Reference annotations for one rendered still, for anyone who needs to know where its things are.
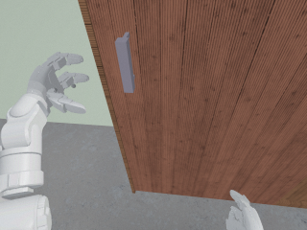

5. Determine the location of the wardrobe door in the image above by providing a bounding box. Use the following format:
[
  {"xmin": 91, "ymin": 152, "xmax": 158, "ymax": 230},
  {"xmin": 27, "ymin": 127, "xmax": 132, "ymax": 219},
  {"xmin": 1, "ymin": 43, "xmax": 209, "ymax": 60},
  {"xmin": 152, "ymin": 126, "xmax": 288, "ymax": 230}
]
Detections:
[
  {"xmin": 86, "ymin": 0, "xmax": 307, "ymax": 205},
  {"xmin": 281, "ymin": 176, "xmax": 307, "ymax": 202}
]

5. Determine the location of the robot left hand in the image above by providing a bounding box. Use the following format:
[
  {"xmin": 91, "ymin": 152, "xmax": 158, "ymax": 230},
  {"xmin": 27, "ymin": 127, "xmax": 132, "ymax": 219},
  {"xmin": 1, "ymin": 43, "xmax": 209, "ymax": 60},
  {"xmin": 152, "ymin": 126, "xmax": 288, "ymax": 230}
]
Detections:
[{"xmin": 26, "ymin": 52, "xmax": 89, "ymax": 114}]

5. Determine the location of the robot right hand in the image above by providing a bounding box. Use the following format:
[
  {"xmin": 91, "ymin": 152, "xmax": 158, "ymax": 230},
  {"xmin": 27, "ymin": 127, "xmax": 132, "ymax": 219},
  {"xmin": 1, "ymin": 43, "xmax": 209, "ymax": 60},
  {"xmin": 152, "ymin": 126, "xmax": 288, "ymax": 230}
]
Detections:
[{"xmin": 225, "ymin": 190, "xmax": 264, "ymax": 230}]

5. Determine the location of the handle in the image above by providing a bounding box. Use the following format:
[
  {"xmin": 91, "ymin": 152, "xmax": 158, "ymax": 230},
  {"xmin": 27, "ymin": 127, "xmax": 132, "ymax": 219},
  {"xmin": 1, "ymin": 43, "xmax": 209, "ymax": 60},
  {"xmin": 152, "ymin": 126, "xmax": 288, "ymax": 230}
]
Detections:
[{"xmin": 115, "ymin": 32, "xmax": 135, "ymax": 93}]

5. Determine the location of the left robot upper arm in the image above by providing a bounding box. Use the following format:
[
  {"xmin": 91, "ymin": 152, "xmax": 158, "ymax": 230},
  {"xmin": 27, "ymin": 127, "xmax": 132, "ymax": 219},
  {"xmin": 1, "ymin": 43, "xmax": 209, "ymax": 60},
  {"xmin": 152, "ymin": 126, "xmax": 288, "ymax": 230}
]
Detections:
[{"xmin": 0, "ymin": 195, "xmax": 52, "ymax": 230}]

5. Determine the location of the robot left forearm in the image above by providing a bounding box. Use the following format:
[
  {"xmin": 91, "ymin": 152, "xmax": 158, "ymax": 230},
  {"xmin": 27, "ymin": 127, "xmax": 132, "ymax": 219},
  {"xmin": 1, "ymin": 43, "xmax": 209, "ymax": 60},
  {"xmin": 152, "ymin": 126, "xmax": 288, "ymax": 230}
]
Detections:
[{"xmin": 0, "ymin": 93, "xmax": 51, "ymax": 202}]

